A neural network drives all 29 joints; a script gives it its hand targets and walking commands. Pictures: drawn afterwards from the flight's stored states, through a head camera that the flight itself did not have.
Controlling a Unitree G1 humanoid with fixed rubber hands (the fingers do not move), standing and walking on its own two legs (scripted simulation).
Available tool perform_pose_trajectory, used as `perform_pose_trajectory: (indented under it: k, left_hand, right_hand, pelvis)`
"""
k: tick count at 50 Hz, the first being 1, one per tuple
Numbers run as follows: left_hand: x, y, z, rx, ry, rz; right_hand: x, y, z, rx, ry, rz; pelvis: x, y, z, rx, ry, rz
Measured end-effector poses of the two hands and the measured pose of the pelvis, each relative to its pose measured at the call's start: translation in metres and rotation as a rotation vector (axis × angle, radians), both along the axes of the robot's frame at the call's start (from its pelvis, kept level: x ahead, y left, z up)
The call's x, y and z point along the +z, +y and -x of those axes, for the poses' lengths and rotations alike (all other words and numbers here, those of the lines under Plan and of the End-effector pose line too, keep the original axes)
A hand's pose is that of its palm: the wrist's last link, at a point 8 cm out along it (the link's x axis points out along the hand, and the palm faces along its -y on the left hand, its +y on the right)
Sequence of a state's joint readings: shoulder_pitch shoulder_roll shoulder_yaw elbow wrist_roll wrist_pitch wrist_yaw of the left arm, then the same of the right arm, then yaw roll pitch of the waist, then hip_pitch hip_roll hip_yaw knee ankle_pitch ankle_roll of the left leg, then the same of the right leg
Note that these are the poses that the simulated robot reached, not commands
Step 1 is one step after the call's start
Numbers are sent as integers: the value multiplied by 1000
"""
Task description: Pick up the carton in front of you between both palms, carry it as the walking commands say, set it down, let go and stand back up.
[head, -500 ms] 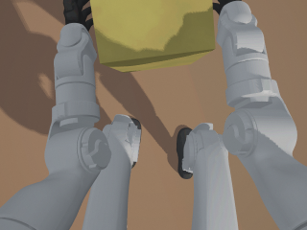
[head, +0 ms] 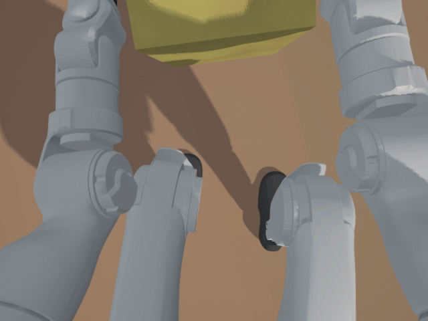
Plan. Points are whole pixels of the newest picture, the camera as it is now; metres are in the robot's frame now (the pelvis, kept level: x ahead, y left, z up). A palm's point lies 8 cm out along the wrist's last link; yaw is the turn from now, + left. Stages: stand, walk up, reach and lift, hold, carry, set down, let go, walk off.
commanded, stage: set down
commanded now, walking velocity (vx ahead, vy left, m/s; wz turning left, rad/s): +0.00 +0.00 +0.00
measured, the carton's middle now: out of the picture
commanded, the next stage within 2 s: none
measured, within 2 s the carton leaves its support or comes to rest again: rests again in 0.42 s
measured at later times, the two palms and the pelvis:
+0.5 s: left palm out of the picture +0.52 +0.21 -0.17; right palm out of the picture +0.57 -0.09 -0.18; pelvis -0.01 -0.01 -0.01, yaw +0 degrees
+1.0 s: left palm (105, 11) +0.50 +0.22 -0.19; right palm out of the picture +0.56 -0.10 -0.21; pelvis -0.02 -0.01 -0.02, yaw +1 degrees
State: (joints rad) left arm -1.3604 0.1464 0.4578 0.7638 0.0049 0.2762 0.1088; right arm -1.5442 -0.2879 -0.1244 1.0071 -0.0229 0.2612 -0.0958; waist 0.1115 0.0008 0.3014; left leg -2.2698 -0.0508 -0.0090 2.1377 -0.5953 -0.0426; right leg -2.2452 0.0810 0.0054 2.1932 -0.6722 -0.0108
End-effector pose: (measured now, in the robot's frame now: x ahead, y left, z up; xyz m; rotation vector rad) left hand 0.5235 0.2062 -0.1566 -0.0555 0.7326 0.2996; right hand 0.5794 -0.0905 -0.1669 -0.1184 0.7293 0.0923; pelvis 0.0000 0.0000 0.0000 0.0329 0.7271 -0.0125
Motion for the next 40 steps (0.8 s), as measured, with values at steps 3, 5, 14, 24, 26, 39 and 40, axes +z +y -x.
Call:
perform_pose_trajectory:
  k: [3,5,14,24,26,39,40]
  left_hand:
    - [-3,-2,2,-17,13,0]
    - [-3,-3,4,-26,19,-1]
    - [-4,-3,6,-44,14,0]
    - [-16,6,8,-49,22,-2]
    - [-18,8,9,-49,24,1]
    - [-19,10,8,-75,21,12]
    - [-19,10,8,-75,20,13]
  right_hand:
    - [-3,-3,4,-4,12,1]
    - [-6,-4,7,-5,18,-1]
    - [-10,-7,12,1,12,-6]
    - [-13,-2,11,42,14,-52]
    - [-14,-1,10,43,8,-65]
    - [-19,-2,11,46,-14,-104]
    - [-20,-2,11,48,-15,-104]
  pelvis:
    - [-3,1,1,-3,-9,0]
    - [-5,1,3,-4,-16,-1]
    - [-11,-1,12,-11,-67,-14]
    - [-13,-5,12,-17,-97,-17]
    - [-14,-5,12,-15,-100,-17]
    - [-18,-5,13,-6,-133,-25]
    - [-18,-5,13,-6,-135,-26]
